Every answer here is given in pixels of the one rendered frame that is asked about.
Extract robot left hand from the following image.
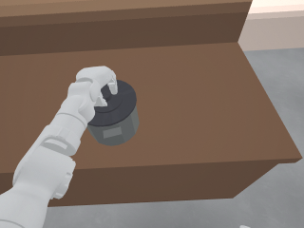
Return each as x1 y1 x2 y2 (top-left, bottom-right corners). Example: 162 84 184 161
76 66 118 106

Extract lid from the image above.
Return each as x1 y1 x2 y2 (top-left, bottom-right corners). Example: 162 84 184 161
87 80 137 127

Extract pot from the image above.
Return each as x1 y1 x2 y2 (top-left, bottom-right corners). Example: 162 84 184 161
86 105 140 146

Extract robot left upper arm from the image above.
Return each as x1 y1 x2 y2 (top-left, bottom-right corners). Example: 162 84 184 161
0 145 76 228

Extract knob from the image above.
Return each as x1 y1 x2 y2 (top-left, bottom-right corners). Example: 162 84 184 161
101 88 112 102

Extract robot left forearm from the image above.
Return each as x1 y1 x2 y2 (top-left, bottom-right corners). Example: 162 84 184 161
12 76 101 186

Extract table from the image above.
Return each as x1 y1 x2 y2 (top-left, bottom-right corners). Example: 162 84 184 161
0 0 303 207

